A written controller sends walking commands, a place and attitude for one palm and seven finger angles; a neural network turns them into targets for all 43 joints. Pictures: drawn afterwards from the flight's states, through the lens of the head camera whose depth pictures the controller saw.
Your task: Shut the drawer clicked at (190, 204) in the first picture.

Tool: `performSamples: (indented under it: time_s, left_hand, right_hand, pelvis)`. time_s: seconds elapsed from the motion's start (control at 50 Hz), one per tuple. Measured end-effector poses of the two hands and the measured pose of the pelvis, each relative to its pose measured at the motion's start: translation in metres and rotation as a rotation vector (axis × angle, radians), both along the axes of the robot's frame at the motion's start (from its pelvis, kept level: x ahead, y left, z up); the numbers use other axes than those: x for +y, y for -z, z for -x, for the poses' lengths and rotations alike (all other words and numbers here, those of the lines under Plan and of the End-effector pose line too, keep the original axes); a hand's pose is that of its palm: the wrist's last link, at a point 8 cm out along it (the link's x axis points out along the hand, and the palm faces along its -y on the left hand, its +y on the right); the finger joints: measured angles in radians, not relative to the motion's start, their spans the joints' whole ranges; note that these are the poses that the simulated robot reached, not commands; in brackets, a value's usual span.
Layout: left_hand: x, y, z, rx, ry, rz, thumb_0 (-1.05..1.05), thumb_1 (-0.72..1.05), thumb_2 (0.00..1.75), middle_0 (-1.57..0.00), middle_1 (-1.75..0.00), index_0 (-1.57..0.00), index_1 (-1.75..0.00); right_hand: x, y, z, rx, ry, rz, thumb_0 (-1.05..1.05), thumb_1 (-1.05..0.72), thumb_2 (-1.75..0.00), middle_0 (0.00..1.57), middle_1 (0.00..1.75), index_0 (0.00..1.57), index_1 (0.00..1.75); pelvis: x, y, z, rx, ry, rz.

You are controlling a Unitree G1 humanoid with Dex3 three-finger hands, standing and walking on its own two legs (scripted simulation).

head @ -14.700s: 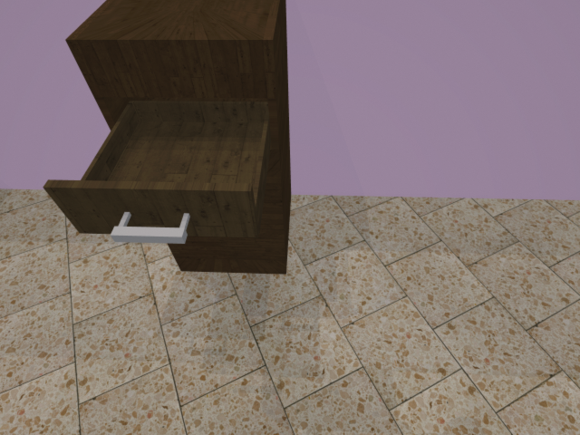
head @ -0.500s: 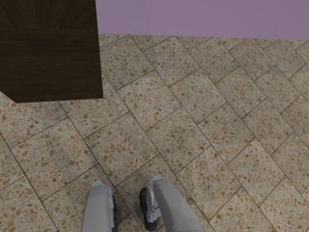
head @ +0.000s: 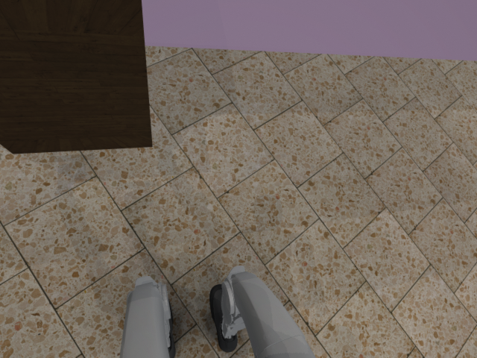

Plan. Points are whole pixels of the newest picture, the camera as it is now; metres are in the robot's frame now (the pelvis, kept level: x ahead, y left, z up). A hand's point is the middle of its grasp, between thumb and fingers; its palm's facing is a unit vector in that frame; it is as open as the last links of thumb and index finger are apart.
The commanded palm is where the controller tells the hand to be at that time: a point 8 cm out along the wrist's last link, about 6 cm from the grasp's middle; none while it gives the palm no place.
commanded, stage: pull the fist back off the drawer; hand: left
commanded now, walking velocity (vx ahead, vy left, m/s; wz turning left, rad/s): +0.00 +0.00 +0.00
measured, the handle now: out of the picture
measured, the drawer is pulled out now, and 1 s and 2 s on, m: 0.00 0.00 0.00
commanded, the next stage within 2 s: draw the hand back to the body in 0.44 s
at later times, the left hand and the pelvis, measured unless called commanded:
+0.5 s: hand out of the picture +0.58 +0.26 +0.09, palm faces +0.02 -1.00 -0.02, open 3.3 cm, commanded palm +0.57 +0.27 +0.09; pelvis +0.03 +0.00 +0.03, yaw +0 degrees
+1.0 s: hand out of the picture +0.45 +0.24 +0.18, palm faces +0.02 -1.00 -0.07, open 3.3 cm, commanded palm +0.41 +0.29 +0.18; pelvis +0.07 +0.00 +0.09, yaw +4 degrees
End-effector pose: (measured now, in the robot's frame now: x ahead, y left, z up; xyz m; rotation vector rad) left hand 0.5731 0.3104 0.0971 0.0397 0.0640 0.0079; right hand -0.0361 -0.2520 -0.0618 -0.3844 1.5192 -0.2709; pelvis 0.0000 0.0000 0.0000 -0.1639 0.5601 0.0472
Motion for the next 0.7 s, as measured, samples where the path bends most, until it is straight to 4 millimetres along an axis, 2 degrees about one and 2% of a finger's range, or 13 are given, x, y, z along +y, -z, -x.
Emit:
performSamples:
  time_s: [0.18, 0.32, 0.46, 0.56, 0.62, 0.7]
  left_hand:
    - [-0.004, 0.001, 0.003, -0.003, -0.006, 0.008, 0.07, 0.74, 0.88, -1.40, -1.60, -1.40, -1.60]
    - [-0.003, -0.002, 0.008, -0.012, -0.016, 0.009, 0.05, 0.82, 0.88, -1.40, -1.60, -1.40, -1.60]
    - [0.000, -0.002, 0.020, 0.015, -0.013, 0.009, 0.03, 0.88, 0.89, -1.40, -1.60, -1.40, -1.60]
    - [0.000, 0.001, 0.016, 0.009, -0.025, 0.023, 0.02, 0.89, 0.89, -1.40, -1.60, -1.40, -1.60]
    - [-0.002, -0.004, 0.017, -0.038, -0.016, -0.006, 0.02, 0.89, 0.89, -1.40, -1.60, -1.40, -1.60]
    - [-0.009, -0.013, 0.039, -0.045, 0.026, -0.044, 0.02, 0.90, 0.89, -1.39, -1.60, -1.40, -1.60]
  right_hand:
    - [0.009, -0.002, 0.005, 0.003, 0.034, -0.032, 0.00, -0.91, -0.90, 0.20, 0.30, 0.20, 0.30]
    - [0.012, -0.007, -0.004, -0.005, 0.057, -0.061, 0.00, -0.91, -0.90, 0.20, 0.30, 0.21, 0.30]
    - [0.008, -0.010, -0.031, -0.025, 0.035, -0.083, 0.00, -0.91, -0.90, 0.20, 0.30, 0.21, 0.30]
    - [-0.003, -0.011, -0.054, -0.051, 0.004, -0.060, 0.00, -0.91, -0.90, 0.20, 0.30, 0.21, 0.30]
    - [-0.008, -0.012, -0.066, -0.063, 0.007, -0.054, 0.00, -0.91, -0.90, 0.20, 0.30, 0.20, 0.30]
    - [-0.006, -0.019, -0.087, -0.102, 0.029, -0.093, 0.00, -0.91, -0.90, 0.20, 0.30, 0.20, 0.30]
  pelvis:
    - [0.002, -0.005, -0.003, -0.008, 0.012, -0.007]
    - [0.005, -0.015, -0.013, -0.021, 0.024, -0.019]
    - [0.006, -0.027, -0.028, -0.041, 0.020, -0.034]
    - [0.004, -0.028, -0.035, -0.039, 0.011, -0.037]
    - [0.003, -0.030, -0.040, -0.039, 0.015, -0.041]
    - [0.004, -0.045, -0.050, -0.066, 0.026, -0.055]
